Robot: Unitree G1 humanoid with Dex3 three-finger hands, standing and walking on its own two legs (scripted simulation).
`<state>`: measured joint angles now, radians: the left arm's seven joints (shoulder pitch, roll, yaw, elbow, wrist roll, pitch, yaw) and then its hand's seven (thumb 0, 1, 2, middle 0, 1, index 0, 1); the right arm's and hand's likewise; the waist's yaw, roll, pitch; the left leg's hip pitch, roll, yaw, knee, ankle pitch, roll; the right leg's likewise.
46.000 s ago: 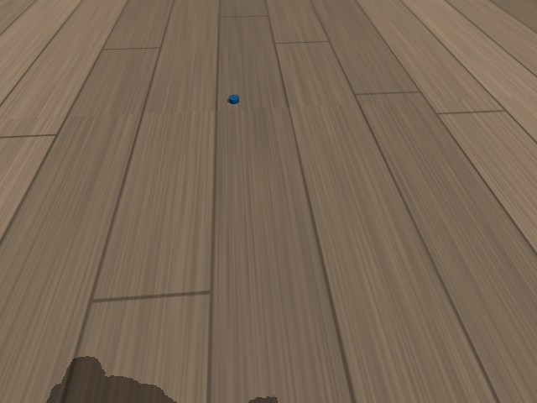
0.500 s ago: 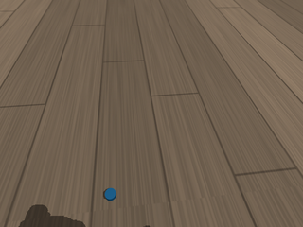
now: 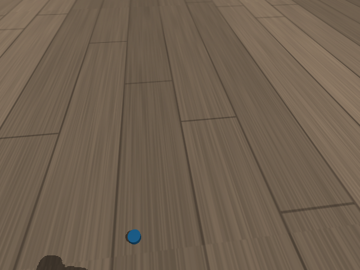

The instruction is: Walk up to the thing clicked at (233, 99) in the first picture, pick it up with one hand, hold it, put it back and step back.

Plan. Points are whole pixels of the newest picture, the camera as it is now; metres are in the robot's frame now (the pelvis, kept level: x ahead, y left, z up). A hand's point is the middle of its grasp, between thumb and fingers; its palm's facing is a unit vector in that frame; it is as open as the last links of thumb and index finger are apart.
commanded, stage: stand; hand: left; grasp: from above
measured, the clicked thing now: (134, 236) +0.46 +0.26 -0.76
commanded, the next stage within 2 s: step back in 1.56 s
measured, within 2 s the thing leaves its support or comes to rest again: neither
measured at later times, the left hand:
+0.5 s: hand out of the picture +0.07 +0.22 -0.16, palm faces +0.01 -0.94 -0.33, open 7.4 cm
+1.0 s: hand out of the picture +0.08 +0.22 -0.15, palm faces +0.00 -0.94 -0.34, open 7.4 cm
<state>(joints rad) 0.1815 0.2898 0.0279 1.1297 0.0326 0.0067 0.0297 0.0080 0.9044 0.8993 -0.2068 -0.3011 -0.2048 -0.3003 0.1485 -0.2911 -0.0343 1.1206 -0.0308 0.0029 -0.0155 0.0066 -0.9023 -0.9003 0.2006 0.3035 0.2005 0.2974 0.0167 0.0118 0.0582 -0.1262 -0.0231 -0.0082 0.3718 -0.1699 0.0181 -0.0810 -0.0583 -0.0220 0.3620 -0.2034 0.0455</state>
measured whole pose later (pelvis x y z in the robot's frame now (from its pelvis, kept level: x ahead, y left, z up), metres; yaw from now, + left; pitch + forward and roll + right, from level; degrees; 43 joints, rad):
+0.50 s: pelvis +0.01 -0.02 +0.00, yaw +0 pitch -3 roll +0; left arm 0.13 0.29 0.03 1.14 0.02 0.00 0.02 0.01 0.90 0.90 -0.21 -0.30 -0.21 -0.30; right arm 0.13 -0.31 -0.01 1.14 -0.02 0.00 -0.02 0.01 -0.90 -0.90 0.20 0.30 0.20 0.30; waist 0.01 0.02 0.06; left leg -0.11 0.01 -0.02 0.34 -0.17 -0.01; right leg -0.07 -0.03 -0.03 0.33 -0.20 0.02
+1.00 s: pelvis +0.01 -0.03 +0.00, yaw +0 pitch -3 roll +0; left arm 0.12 0.32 0.02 1.14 0.02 -0.01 0.01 0.01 0.90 0.90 -0.21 -0.30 -0.21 -0.30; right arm 0.12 -0.32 -0.01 1.15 -0.02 -0.01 -0.01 0.01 -0.90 -0.90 0.20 0.30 0.20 0.30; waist 0.00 0.01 0.06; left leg -0.11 0.02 -0.02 0.32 -0.16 -0.02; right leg -0.07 -0.02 -0.03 0.32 -0.19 0.01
